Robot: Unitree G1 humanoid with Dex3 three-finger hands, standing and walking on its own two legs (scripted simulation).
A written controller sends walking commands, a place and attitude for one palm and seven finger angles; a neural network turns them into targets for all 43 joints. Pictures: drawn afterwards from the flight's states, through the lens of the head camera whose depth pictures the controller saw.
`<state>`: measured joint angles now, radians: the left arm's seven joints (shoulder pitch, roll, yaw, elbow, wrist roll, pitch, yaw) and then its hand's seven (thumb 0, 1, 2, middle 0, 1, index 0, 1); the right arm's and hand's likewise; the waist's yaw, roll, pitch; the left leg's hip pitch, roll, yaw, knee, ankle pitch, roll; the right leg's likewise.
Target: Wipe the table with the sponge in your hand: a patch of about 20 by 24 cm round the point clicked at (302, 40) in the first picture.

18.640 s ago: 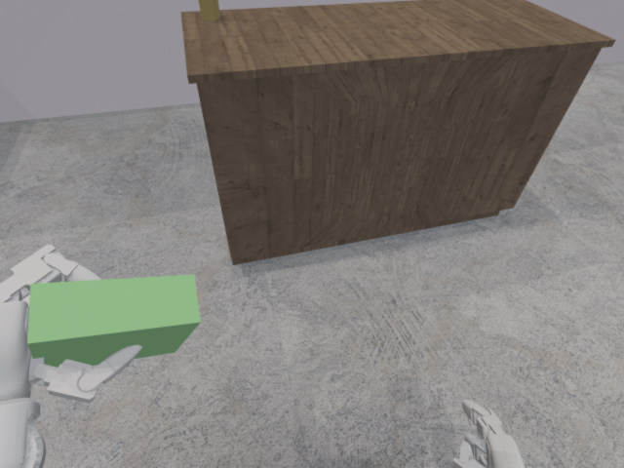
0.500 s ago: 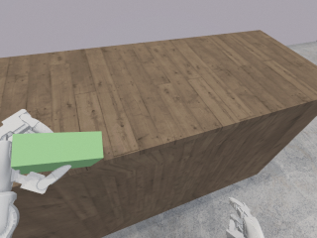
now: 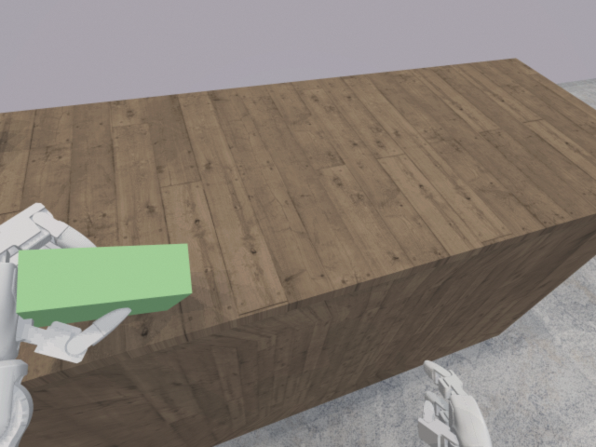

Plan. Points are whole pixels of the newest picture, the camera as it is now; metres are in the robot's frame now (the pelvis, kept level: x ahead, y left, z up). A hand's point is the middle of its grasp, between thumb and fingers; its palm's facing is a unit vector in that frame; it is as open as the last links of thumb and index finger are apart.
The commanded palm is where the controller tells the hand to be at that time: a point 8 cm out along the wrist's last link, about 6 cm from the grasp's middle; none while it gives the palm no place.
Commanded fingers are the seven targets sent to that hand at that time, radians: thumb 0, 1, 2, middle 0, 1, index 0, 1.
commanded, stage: come to a stop and stand still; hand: left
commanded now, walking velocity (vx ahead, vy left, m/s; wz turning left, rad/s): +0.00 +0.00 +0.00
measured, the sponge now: (133, 284) +0.24 +0.20 +0.14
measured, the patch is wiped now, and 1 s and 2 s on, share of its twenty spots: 0.00 0.00 0.00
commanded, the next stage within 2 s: look again from close up in 0.04 s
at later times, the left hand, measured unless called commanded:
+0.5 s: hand (88, 288) +0.21 +0.23 +0.16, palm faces +0.41 -0.85 -0.33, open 9.3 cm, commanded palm +0.16 +0.27 +0.18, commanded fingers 0.00 0.10 1.30 -1.20 -1.60 -1.20 -1.60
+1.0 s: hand (94, 289) +0.21 +0.23 +0.16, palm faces +0.35 -0.87 -0.35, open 9.3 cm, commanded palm +0.16 +0.27 +0.18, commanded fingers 0.00 0.10 1.30 -1.20 -1.60 -1.20 -1.60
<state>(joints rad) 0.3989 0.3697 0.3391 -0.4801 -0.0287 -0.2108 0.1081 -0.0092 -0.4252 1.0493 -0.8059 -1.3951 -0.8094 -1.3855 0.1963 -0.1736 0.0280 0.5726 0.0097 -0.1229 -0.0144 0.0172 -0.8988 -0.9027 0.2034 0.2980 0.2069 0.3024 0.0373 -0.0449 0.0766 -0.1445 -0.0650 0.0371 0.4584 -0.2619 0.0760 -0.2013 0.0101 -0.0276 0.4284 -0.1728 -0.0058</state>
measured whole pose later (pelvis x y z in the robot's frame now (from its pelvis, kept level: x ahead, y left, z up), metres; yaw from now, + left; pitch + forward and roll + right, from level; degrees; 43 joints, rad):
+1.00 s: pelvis +0.00 -0.01 +0.00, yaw -1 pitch -2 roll +0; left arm 0.42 0.35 0.34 -0.43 -0.06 -0.27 0.09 0.00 -0.43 1.05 -0.80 -1.41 -0.80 -1.40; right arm 0.24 -0.19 0.02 0.57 0.02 -0.16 -0.01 0.02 -0.90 -0.90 0.20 0.30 0.21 0.30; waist 0.02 -0.02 0.05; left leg -0.18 -0.06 0.05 0.47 -0.26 0.07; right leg -0.25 0.02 -0.01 0.46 -0.18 -0.01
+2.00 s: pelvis -0.01 +0.00 +0.00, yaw +1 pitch -2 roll -1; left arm 0.29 0.44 0.34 -0.42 0.01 -0.23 0.08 -0.01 -0.43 1.05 -0.81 -1.40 -0.80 -1.40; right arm 0.26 -0.21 0.04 0.53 0.01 -0.13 -0.05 0.02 -0.90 -0.90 0.20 0.30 0.20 0.30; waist 0.05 -0.04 0.07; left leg -0.19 -0.07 0.02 0.49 -0.26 0.08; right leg -0.23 0.02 -0.02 0.44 -0.17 -0.01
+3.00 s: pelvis +0.00 -0.07 -0.02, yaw +0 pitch -3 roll +1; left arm 0.19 0.70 0.31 -0.42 0.30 0.27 -0.04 0.00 -0.44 1.05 -0.81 -1.39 -0.81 -1.39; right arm 0.10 -0.31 0.00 0.62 0.05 0.01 -0.12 0.02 -0.90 -0.90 0.20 0.30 0.20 0.30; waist 0.09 0.09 0.00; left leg -0.25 -0.02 -0.02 0.65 -0.35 -0.02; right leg -0.33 0.08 -0.04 0.66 -0.29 -0.10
